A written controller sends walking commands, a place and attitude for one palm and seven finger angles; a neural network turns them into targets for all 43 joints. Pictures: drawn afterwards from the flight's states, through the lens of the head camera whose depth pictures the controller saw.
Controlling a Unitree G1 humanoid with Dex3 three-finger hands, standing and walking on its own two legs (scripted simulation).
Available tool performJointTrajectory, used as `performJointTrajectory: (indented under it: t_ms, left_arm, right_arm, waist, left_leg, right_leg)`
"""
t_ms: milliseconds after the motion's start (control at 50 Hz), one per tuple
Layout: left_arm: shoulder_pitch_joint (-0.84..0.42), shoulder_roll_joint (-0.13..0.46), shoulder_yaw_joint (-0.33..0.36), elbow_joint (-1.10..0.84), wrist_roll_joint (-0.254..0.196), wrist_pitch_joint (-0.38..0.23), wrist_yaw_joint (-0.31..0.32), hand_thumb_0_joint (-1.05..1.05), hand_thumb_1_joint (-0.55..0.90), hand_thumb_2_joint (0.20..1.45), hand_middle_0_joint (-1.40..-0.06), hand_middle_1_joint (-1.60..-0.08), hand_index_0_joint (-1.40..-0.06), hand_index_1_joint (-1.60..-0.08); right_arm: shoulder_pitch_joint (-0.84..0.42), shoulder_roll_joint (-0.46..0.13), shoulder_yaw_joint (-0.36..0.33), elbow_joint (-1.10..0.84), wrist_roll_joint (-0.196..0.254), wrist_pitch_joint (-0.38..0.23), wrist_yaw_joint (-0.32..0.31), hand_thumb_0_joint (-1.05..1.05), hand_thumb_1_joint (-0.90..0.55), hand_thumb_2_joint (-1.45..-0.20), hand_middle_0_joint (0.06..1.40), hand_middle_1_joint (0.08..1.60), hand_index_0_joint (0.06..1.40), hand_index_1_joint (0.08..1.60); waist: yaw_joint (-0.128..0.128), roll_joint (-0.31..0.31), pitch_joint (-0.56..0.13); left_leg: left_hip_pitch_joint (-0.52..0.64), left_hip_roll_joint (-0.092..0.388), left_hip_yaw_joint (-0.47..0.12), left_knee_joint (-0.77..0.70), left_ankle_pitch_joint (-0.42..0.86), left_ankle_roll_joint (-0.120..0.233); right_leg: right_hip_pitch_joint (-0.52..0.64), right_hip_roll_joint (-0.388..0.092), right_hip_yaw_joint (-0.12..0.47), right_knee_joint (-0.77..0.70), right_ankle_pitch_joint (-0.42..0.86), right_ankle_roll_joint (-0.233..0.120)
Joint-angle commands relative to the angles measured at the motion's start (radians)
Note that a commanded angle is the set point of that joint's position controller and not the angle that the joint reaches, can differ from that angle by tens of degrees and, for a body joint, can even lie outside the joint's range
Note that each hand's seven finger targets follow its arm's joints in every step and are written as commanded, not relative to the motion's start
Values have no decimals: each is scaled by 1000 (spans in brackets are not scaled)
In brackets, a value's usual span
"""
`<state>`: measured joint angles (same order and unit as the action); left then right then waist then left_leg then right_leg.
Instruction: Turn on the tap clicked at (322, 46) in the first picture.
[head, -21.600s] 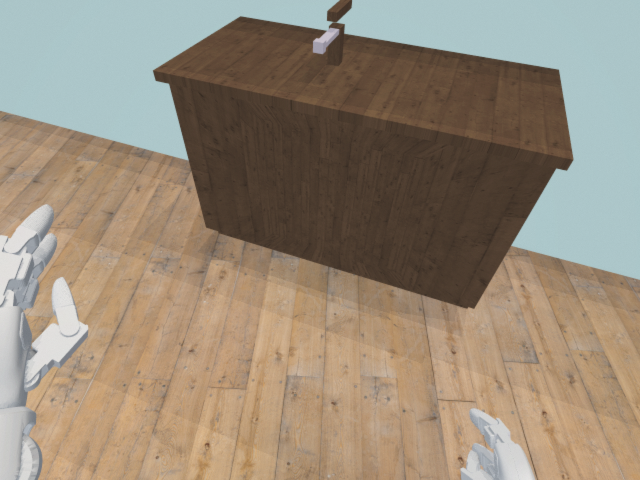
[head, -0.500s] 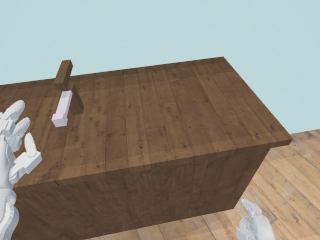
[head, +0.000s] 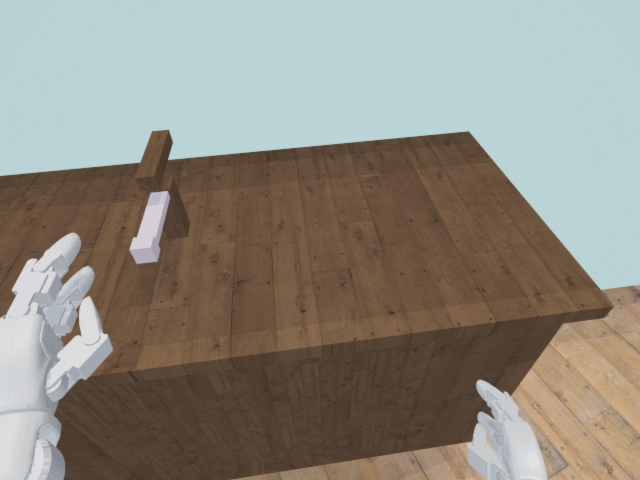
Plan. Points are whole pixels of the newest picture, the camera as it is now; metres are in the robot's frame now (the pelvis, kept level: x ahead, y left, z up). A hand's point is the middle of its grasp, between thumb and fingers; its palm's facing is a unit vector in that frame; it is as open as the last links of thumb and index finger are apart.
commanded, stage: turn the palm inward beside the body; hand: left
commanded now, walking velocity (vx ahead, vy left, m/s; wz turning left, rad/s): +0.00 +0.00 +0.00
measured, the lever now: (145, 249) +0.36 +0.30 +0.10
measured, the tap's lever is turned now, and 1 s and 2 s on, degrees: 0 0 0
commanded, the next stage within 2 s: reach beside the lever's end, fingers flat in 0.90 s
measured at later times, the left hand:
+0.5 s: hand (102, 366) +0.17 +0.23 +0.16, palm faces +0.44 -0.89 -0.13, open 7.5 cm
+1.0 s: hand (117, 355) +0.18 +0.22 +0.16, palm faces +0.44 -0.89 -0.13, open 7.4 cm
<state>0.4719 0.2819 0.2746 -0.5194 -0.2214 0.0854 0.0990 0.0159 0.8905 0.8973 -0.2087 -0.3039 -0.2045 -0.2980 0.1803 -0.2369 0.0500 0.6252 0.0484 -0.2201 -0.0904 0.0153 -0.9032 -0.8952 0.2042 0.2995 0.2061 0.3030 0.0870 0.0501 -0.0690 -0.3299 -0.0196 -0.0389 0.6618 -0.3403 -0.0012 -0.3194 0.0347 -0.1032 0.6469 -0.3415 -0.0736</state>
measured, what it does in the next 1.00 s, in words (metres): stands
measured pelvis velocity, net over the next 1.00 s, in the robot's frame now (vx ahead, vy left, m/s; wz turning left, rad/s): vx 0.00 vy -0.01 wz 0.01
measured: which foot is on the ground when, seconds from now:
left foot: down 0.00-1.00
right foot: down 0.00-1.00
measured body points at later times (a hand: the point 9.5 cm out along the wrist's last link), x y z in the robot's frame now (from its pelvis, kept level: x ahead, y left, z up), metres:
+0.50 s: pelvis -0.01 +0.00 +0.00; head -0.04 -0.02 +0.45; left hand +0.14 +0.27 +0.16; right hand +0.20 -0.21 -0.07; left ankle +0.01 +0.12 -0.72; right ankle +0.00 -0.07 -0.72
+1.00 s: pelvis +0.00 -0.01 +0.00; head -0.02 -0.03 +0.45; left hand +0.15 +0.27 +0.16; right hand +0.21 -0.22 -0.07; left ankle +0.01 +0.12 -0.72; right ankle +0.00 -0.07 -0.72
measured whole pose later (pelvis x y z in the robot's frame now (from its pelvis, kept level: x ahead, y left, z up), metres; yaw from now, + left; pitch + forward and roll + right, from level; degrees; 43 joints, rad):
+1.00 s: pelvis +0.00 -0.01 +0.00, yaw +1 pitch -1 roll +0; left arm 0.51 0.23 0.23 -0.57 -0.26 0.19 0.15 0.02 0.89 0.90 -0.21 -0.30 -0.20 -0.30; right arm 0.18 -0.24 0.06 0.65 0.05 -0.23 -0.10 0.02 -0.90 -0.90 0.20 0.30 0.21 0.30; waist 0.09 0.06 -0.05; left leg -0.29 -0.01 -0.05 0.63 -0.32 -0.01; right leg -0.27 0.04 -0.12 0.60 -0.32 -0.08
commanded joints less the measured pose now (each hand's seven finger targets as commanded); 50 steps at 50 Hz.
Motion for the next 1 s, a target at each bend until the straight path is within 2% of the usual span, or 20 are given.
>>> performJointTrajectory:
  t_ms: [0,100,120,200,360,380,420,480,500,580,600,660,680,720,780,800,860,880,940,980]
  left_arm:
    - [-105,146,70,-226,9,-41,29,0,900,900,-200,-300,-200,-300]
    - [-100,145,66,-247,3,-20,54,0,900,900,-200,-300,-200,-300]
    - [-82,139,62,-236,-2,-18,55,0,900,900,-200,-300,-200,-300]
    - [-80,122,35,-269,-2,-12,60,0,900,900,-200,-300,-200,-300]
    - [-51,119,51,-274,-23,0,74,0,900,900,-200,-300,-200,-300]
    - [-53,128,64,-272,-19,4,75,0,900,900,-200,-300,-200,-300]
    - [-60,104,45,-268,-31,12,72,0,900,900,-200,-300,-200,-300]
    - [-60,115,57,-264,-34,28,69,0,900,900,-200,-300,-200,-300]
    - [-67,92,29,-269,-32,32,66,0,900,900,-200,-300,-200,-300]
    - [-54,124,60,-275,-28,38,69,0,900,900,-200,-300,-200,-300]
    - [-62,98,31,-285,-24,36,68,0,900,900,-200,-300,-200,-300]
    - [-58,112,52,-290,-28,30,74,0,900,900,-200,-300,-200,-300]
    - [-54,122,63,-286,-21,29,76,0,900,900,-200,-300,-200,-300]
    - [-42,96,49,-278,-26,24,75,0,900,900,-200,-300,-200,-300]
    - [-39,109,62,-270,-29,28,66,0,900,900,-200,-300,-200,-300]
    - [-50,85,35,-282,-27,27,62,0,900,900,-200,-300,-200,-300]
    - [-43,96,44,-271,-33,28,56,0,900,900,-200,-300,-200,-300]
    - [-41,109,57,-273,-26,28,59,0,900,900,-200,-300,-200,-300]
    - [-47,92,44,-266,-33,29,59,0,900,900,-200,-300,-200,-300]
    - [-55,111,61,-276,-27,24,65,0,900,900,-200,-300,-200,-300]
  right_arm:
    - [-146,-104,-36,-162,4,-48,-15,0,-900,-900,200,300,200,300]
    - [-179,-99,-30,-159,4,-48,-14,0,-900,-900,200,300,200,300]
    - [-179,-101,-32,-157,3,-50,-14,0,-900,-900,200,300,200,300]
    - [-194,-97,-29,-156,6,-52,-12,0,-900,-900,200,300,200,300]
    - [-185,-105,-34,-153,3,-59,-15,0,-900,-900,200,300,200,300]
    - [-191,-103,-33,-146,6,-60,-16,0,-900,-900,200,300,200,300]
    - [-186,-103,-34,-148,6,-61,-17,0,-900,-900,200,300,200,300]
    - [-189,-103,-32,-141,8,-63,-18,0,-900,-900,200,300,200,300]
    - [-188,-100,-30,-146,9,-63,-18,0,-900,-900,200,300,200,300]
    - [-185,-103,-32,-141,6,-64,-19,0,-900,-900,200,300,200,300]
    - [-183,-100,-32,-145,7,-63,-18,0,-900,-900,200,300,200,300]
    - [-173,-104,-35,-148,2,-65,-17,0,-900,-900,200,300,200,300]
    - [-178,-102,-33,-141,5,-64,-15,0,-900,-900,200,300,200,300]
    - [-166,-102,-35,-146,3,-63,-14,0,-900,-900,200,300,200,300]
    - [-163,-105,-34,-144,5,-62,-16,0,-900,-900,200,300,200,300]
    - [-160,-102,-33,-148,5,-62,-16,0,-900,-900,200,300,200,300]
    - [-152,-107,-36,-149,4,-64,-18,0,-900,-900,200,300,200,300]
    - [-161,-106,-34,-144,7,-64,-18,0,-900,-900,200,300,200,300]
    - [-154,-105,-37,-147,4,-64,-19,0,-900,-900,200,300,200,300]
    - [-161,-101,-34,-142,8,-66,-19,0,-900,-900,200,300,200,300]
  waist:
    - [-5,-13,-47]
    - [-1,2,-35]
    - [-2,-21,-29]
    - [-3,25,-20]
    - [0,-32,-29]
    - [2,0,-17]
    - [-2,-26,-29]
    - [3,-4,-22]
    - [-2,-11,-17]
    - [5,-19,-28]
    - [-2,-3,-25]
    - [2,-19,-43]
    - [7,8,-38]
    - [3,-31,-54]
    - [5,-16,-51]
    - [0,-9,-54]
    - [1,-41,-62]
    - [3,-15,-50]
    - [0,-41,-57]
    - [4,-5,-34]
  left_leg:
    - [37,30,-18,-109,151,30]
    - [21,28,-21,-109,78,32]
    - [18,30,-21,-105,81,33]
    - [17,27,-22,-106,41,32]
    - [17,27,-28,-97,89,34]
    - [26,26,-27,-98,92,34]
    - [26,27,-27,-96,103,34]
    - [33,25,-29,-100,108,33]
    - [31,24,-27,-102,99,34]
    - [36,25,-27,-97,122,35]
    - [42,26,-21,-97,131,34]
    - [47,25,-24,-97,155,34]
    - [52,23,-24,-100,159,33]
    - [57,24,-21,-100,190,32]
    - [62,23,-21,-102,202,32]
    - [66,21,-19,-104,211,32]
    - [60,22,-18,-102,214,34]
    - [69,21,-19,-103,217,34]
    - [63,22,-17,-102,212,34]
    - [63,20,-17,-102,198,33]
  right_leg:
    - [0,-56,56,-150,93,58]
    - [2,-67,78,-183,-2,59]
    - [5,-67,80,-187,1,60]
    - [-6,-71,83,-195,-44,58]
    - [10,-69,78,-187,11,61]
    - [7,-68,78,-193,14,58]
    - [16,-69,80,-192,29,61]
    - [21,-69,80,-198,36,59]
    - [17,-71,83,-200,25,61]
    - [34,-72,91,-208,44,61]
    - [29,-73,89,-202,58,62]
    - [41,-70,82,-191,99,61]
    - [40,-67,79,-192,98,58]
    - [52,-64,70,-176,155,59]
    - [57,-62,71,-176,179,59]
    - [58,-64,70,-171,192,59]
    - [66,-64,72,-172,205,63]
    - [62,-62,73,-179,200,59]
    - [65,-65,76,-180,198,64]
    - [58,-65,82,-190,172,60]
